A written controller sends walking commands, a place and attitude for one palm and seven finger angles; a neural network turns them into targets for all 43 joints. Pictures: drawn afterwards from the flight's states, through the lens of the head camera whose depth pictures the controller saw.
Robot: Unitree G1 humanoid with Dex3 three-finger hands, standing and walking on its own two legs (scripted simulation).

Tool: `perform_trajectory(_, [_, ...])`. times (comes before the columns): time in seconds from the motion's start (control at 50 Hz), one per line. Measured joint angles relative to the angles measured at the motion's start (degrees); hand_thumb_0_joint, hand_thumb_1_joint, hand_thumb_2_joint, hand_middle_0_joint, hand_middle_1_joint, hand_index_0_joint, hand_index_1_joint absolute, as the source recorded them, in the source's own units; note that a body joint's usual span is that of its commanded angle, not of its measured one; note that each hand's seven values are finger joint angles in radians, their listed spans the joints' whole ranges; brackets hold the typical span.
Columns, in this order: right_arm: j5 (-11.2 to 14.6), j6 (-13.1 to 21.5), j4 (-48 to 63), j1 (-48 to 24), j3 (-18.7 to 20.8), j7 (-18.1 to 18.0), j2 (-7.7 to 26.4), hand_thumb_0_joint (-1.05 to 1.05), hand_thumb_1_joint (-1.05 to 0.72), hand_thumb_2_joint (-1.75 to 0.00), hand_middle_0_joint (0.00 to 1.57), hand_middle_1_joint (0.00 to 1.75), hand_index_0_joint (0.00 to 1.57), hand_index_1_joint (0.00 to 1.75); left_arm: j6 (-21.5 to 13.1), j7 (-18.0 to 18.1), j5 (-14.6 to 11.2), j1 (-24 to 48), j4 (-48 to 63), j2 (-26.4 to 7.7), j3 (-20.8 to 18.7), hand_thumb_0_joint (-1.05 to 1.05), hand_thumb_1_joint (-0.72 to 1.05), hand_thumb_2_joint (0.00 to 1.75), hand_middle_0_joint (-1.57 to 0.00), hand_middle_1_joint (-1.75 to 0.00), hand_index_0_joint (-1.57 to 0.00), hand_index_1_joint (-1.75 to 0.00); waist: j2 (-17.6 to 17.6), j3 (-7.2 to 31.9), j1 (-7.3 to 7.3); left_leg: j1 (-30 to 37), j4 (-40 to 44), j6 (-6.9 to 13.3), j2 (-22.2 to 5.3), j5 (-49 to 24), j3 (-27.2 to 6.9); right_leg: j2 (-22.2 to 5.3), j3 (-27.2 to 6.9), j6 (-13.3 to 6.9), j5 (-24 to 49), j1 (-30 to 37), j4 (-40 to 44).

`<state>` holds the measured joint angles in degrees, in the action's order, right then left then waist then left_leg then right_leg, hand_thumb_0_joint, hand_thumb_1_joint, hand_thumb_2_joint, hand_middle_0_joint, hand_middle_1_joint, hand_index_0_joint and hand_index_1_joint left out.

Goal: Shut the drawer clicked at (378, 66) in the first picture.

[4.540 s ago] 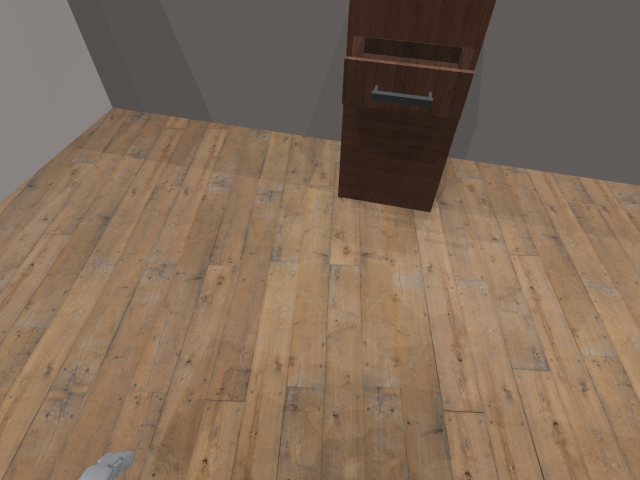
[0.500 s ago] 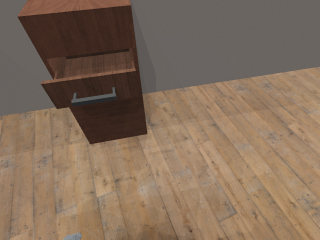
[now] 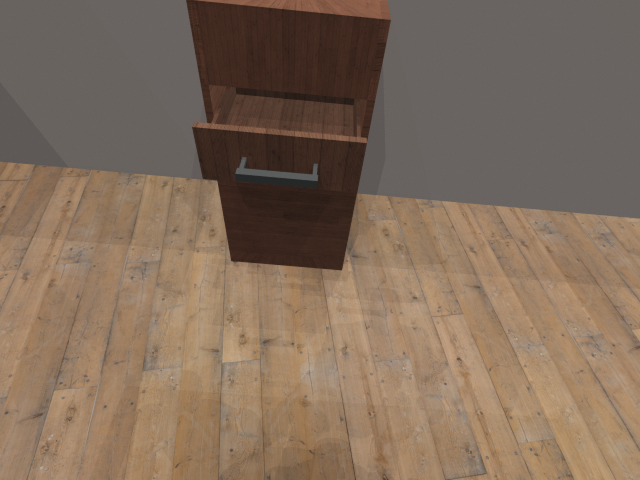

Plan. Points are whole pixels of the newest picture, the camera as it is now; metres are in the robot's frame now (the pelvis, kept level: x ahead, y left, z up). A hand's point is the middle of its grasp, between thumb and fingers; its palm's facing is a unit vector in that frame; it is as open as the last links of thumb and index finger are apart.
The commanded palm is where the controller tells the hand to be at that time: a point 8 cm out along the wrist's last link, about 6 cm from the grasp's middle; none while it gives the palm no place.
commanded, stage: take the last steps up to it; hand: left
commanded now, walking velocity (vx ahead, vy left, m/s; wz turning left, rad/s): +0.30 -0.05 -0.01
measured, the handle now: (278, 171) +0.75 +0.17 -0.11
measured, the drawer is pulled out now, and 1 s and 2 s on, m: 0.18 0.18 0.18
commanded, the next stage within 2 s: come to a stop and stand still in 0.98 s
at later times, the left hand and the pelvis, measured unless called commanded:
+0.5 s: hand (243, 407) +0.25 +0.14 -0.17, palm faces -0.03 -0.98 -0.19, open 7.3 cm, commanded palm none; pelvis +0.13 -0.04 -0.01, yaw +0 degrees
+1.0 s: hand (241, 431) +0.21 +0.14 -0.18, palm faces +0.15 -0.98 -0.13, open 7.3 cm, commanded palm none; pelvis +0.28 -0.02 +0.00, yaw +2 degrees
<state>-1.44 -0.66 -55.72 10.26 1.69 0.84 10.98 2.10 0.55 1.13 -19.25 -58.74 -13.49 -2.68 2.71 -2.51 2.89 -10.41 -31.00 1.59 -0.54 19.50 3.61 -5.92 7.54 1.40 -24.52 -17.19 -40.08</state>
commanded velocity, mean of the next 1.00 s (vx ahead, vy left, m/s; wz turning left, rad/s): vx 0.26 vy -0.03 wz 0.01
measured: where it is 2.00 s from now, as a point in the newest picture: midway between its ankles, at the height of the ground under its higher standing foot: (314, 472)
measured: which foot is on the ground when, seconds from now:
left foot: down 0.00-0.48, up 0.50-0.94, down 0.96-1.00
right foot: up 0.00-0.46, down 0.48-0.96, up 0.98-1.00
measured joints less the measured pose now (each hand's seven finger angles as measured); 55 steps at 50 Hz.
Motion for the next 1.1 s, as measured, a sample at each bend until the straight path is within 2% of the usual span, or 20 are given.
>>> perform_trajectory(0.04, [-0.2, 0.8, -0.2, 1.8, -0.7, -0.4, -1.2, 0.00, -0.91, -0.90, 0.20, 0.30, 0.20, 0.30, 0.7, -0.2, 0.4, -0.8, -1.7, -0.6, -0.2, 0.00, 0.91, 0.90, -0.20, -0.30, -0.20, -0.30, 0.3, 0.8, -0.43, 1.9, 1.9, 0.4, -0.1, 0.1, 0.1, 1.2, -2.0, -0.4, -1.3, -3.2, -8.5])
perform_trajectory(0.08, [-0.1, 1.5, -0.9, 3.8, -0.8, -1.3, -2.0, 0.00, -0.92, -0.90, 0.20, 0.30, 0.20, 0.30, 0.6, -0.8, 0.5, -0.8, -2.8, -0.8, -0.3, 0.00, 0.91, 0.90, -0.20, -0.30, -0.20, -0.30, 0.3, 1.1, -1.11, 4.3, 5.4, 0.4, 0.0, -1.1, -0.3, 1.6, -3.1, -0.5, 1.7, -6.2, -14.6])
perform_trajectory(0.18, [0.4, 2.6, -3.9, 8.7, -1.0, -1.9, -2.3, 0.00, -0.93, -0.90, 0.20, 0.30, 0.20, 0.30, -0.5, -1.5, 0.3, 1.0, -2.9, -0.3, -0.1, 0.00, 0.91, 0.90, -0.20, -0.30, -0.20, -0.30, 0.1, 0.9, -1.61, 9.3, 12.4, 0.9, 0.9, -3.5, -0.8, 0.9, -4.7, 0.4, 8.6, -11.6, -19.7])
perform_trajectory(0.3, [0.3, 3.2, -7.1, 13.7, -0.9, -2.3, -3.3, 0.00, -0.92, -0.90, 0.20, 0.30, 0.20, 0.30, -0.4, -1.7, 0.0, 4.9, -2.4, 1.1, 0.2, 0.00, 0.91, 0.90, -0.20, -0.30, -0.20, -0.30, 0.0, 0.1, -3.08, 13.5, 15.6, 0.4, 1.3, -2.4, -0.3, 0.2, -4.1, 0.6, 11.3, -13.8, -14.1])
perform_trajectory(0.42, [-0.4, 3.2, -9.5, 17.0, -0.6, -2.3, -3.6, 0.00, -0.91, -0.90, 0.20, 0.30, 0.20, 0.30, -1.1, -2.0, -0.3, 10.5, -1.0, 2.6, 0.5, 0.00, 0.91, 0.90, -0.20, -0.30, -0.20, -0.30, -1.7, -1.5, -6.04, 15.9, 13.5, -1.6, 0.0, 2.2, 0.0, 1.4, -2.2, -1.5, 10.0, -10.3, -0.7])
perform_trajectory(0.46, [-0.3, 3.0, -10.3, 18.0, -0.5, -2.1, -3.5, 0.00, -0.91, -0.90, 0.20, 0.30, 0.20, 0.30, -2.3, -2.2, -0.3, 12.0, 0.0, 3.0, 0.5, 0.00, 0.91, 0.90, -0.20, -0.30, -0.20, -0.30, -2.7, -1.7, -6.41, 15.5, 9.6, -2.7, -1.2, 5.5, -0.2, 2.6, -1.3, -2.5, 11.3, -7.0, 4.8])
perform_trajectory(0.48, [-0.1, 2.8, -10.9, 18.4, -0.5, -2.0, -3.6, 0.00, -0.91, -0.90, 0.20, 0.30, 0.20, 0.30, -3.3, -2.1, -0.2, 12.5, 0.5, 3.1, 0.4, 0.00, 0.91, 0.90, -0.20, -0.30, -0.20, -0.30, -3.1, -1.8, -6.24, 14.0, 4.8, -2.7, -1.8, 7.8, -0.4, 3.1, -0.9, -3.3, 14.4, -5.6, 6.6])
perform_trajectory(0.52, [0.5, 2.1, -11.6, 17.3, -0.4, -1.6, -3.5, 0.00, -0.91, -0.90, 0.20, 0.30, 0.20, 0.30, -5.1, -1.7, -0.3, 13.6, 1.2, 3.6, 0.2, 0.00, 0.91, 0.90, -0.20, -0.30, -0.20, -0.30, -4.0, -2.8, -5.91, 6.9, -13.2, -1.4, -2.7, 10.3, -2.1, 3.8, 0.3, -4.3, 13.5, -5.5, 3.6])
perform_trajectory(0.56, [0.8, 1.6, -11.4, 15.6, 0.0, -1.3, -3.2, 0.00, -0.91, -0.90, 0.20, 0.30, 0.20, 0.30, -5.7, -1.3, -0.6, 13.1, 1.4, 4.0, 0.4, 0.00, 0.91, 0.90, -0.20, -0.30, -0.20, -0.30, -4.2, -2.8, -5.38, -0.7, -28.9, -0.1, -2.7, 8.8, -3.0, 4.4, 1.1, -4.9, 11.1, -3.1, 4.2])
perform_trajectory(0.58, [0.7, 1.4, -11.0, 14.6, 0.2, -1.2, -2.9, 0.00, -0.91, -0.90, 0.20, 0.30, 0.20, 0.30, -5.6, -1.1, -0.7, 12.4, 1.2, 4.2, 0.4, 0.00, 0.91, 0.90, -0.20, -0.30, -0.20, -0.30, -4.2, -2.5, -5.11, -4.1, -33.5, 0.2, -3.0, 6.9, -2.7, 4.6, 1.3, -5.0, 10.8, -1.7, 5.6])
perform_trajectory(0.62, [0.3, 1.3, -9.6, 12.2, 0.7, -1.1, -2.1, 0.01, -0.91, -0.90, 0.20, 0.30, 0.20, 0.30, -5.4, -0.5, -0.6, 10.7, 0.3, 4.8, 0.6, 0.00, 0.91, 0.90, -0.20, -0.30, -0.20, -0.30, -4.4, -1.5, -4.89, -9.9, -37.1, 0.0, -4.0, 2.9, -2.0, 5.2, 1.7, -4.8, 11.6, 1.3, 9.3])
perform_trajectory(0.68, [0.0, 1.2, -7.0, 8.5, 1.3, -1.1, -1.3, 0.00, -0.91, -0.90, 0.20, 0.29, 0.20, 0.30, -5.6, 0.6, -0.7, 8.0, -0.8, 4.4, -0.1, -0.02, 0.95, 0.90, -0.20, -0.30, -0.20, -0.30, -4.8, -0.1, -4.60, -16.0, -34.2, -1.0, -5.5, -1.1, -1.2, 6.0, 2.2, -5.1, 12.6, 5.0, 14.2])
perform_trajectory(0.76, [-0.2, 1.1, -4.3, 3.8, 1.6, -0.6, -0.7, 0.00, -0.92, -0.90, 0.19, 0.29, 0.19, 0.30, -5.3, 0.5, -0.2, 4.3, -2.7, 4.1, 0.3, -0.01, 0.95, 0.90, -0.20, -0.30, -0.20, -0.30, -4.9, 1.1, -3.88, -19.1, -25.3, -2.4, -6.8, -4.3, -0.2, 6.7, 2.1, -5.0, 12.7, 8.3, 18.1])
perform_trajectory(0.84, [-0.1, 1.4, -2.9, 0.6, 1.4, 0.1, -0.9, 0.00, -0.92, -0.90, 0.19, 0.29, 0.19, 0.30, -5.1, 0.0, 0.0, 1.1, -4.3, 4.5, 0.7, -0.01, 0.93, 0.90, -0.20, -0.30, -0.20, -0.30, -4.5, 1.5, -2.26, -17.5, -15.3, -2.6, -6.5, -5.6, 0.4, 6.9, 1.9, -4.2, 11.4, 10.7, 19.5])
perform_trajectory(0.92, [0.0, 2.1, -2.6, -1.1, 0.8, 0.4, -1.6, 0.00, -0.92, -0.90, 0.19, 0.29, 0.19, 0.30, -4.8, -0.1, 0.1, -1.7, -5.4, 4.7, 0.7, 0.00, 0.92, 0.90, -0.20, -0.30, -0.20, -0.30, -3.3, 1.2, -0.43, -12.4, -5.9, -2.1, -5.1, -5.8, 1.5, 6.2, 2.1, -2.8, 8.1, 12.3, 17.6])
perform_trajectory(0.96, [-0.2, 3.0, -2.5, -1.2, 0.4, 0.2, -1.8, 0.00, -0.92, -0.90, 0.19, 0.29, 0.19, 0.30, -4.4, -0.2, -0.2, -3.1, -5.9, 4.8, 0.7, 0.00, 0.92, 0.90, -0.20, -0.30, -0.20, -0.30, -2.7, 1.1, 0.02, -8.6, -0.6, -1.3, -4.1, -8.0, 2.1, 5.4, 1.8, -1.8, 4.7, 11.6, 13.2])
perform_trajectory(0.98, [-0.3, 3.5, -2.5, -1.5, 0.3, 0.0, -2.3, 0.00, -0.92, -0.90, 0.19, 0.29, 0.19, 0.30, -4.0, -0.2, -0.4, -3.3, -6.3, 4.7, 0.7, 0.00, 0.92, 0.90, -0.20, -0.30, -0.20, -0.30, -1.6, 0.6, 0.10, -8.4, -1.4, -0.6, -3.2, -7.5, 2.7, 4.2, 1.1, -2.0, 2.7, 9.9, 8.2])
perform_trajectory(1.02, [-0.3, 3.8, -2.2, -1.3, -0.3, -0.4, -3.0, 0.00, -0.91, -0.90, 0.20, 0.29, 0.19, 0.30, -3.1, -0.2, -0.3, -3.1, -6.7, 4.7, 0.8, 0.00, 0.92, 0.90, -0.20, -0.30, -0.20, -0.30, -0.6, -0.2, 0.26, -7.2, -2.2, 0.6, -2.5, -5.5, 3.9, 3.7, -1.3, -2.6, -2.8, 4.7, -5.3])
perform_trajectory(1.06, [0.2, 4.1, -2.1, -0.5, 0.1, -1.4, -3.6, -0.01, -0.93, -0.90, 0.20, 0.30, 0.20, 0.30, -2.6, -0.3, -0.2, -2.5, -6.8, 4.7, 0.7, 0.00, 0.92, 0.90, -0.20, -0.30, -0.20, -0.30, -0.3, -0.4, -0.26, -5.0, 0.1, 0.9, -2.0, -5.3, 4.7, 3.3, -2.5, -2.7, -2.9, -0.4, -15.2])
perform_trajectory(1.1, [0.5, 4.4, -2.1, 0.2, 0.4, -2.2, -3.0, -0.02, -0.95, -0.90, 0.20, 0.30, 0.20, 0.30, -2.5, -0.5, 0.0, -1.5, -6.4, 4.7, 0.6, 0.00, 0.91, 0.90, -0.20, -0.30, -0.20, -0.30, -0.2, -0.4, -0.94, -2.8, 3.2, 0.9, -1.4, -6.3, 5.1, 2.5, -3.0, -2.4, -0.6, -4.3, -19.1])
